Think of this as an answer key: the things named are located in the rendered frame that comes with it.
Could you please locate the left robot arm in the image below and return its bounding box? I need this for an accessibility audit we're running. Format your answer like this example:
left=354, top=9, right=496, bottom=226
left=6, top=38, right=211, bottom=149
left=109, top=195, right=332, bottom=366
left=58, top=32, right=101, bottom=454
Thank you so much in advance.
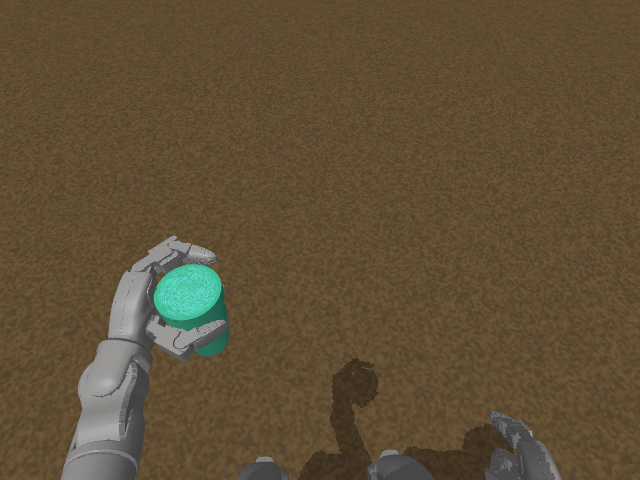
left=60, top=338, right=153, bottom=480

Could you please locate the left robot hand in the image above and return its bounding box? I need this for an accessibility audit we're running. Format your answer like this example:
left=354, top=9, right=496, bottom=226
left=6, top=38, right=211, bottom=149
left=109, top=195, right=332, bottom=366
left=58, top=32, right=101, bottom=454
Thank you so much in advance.
left=108, top=236, right=229, bottom=363

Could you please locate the cup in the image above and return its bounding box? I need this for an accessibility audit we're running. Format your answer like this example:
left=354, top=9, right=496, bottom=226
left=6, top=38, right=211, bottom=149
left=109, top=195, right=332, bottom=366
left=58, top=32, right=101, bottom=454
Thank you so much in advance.
left=154, top=264, right=229, bottom=357

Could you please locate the right robot hand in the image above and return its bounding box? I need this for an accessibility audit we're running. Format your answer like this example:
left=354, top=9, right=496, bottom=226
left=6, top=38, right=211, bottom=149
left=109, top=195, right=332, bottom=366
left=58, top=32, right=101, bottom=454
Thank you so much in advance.
left=485, top=411, right=562, bottom=480

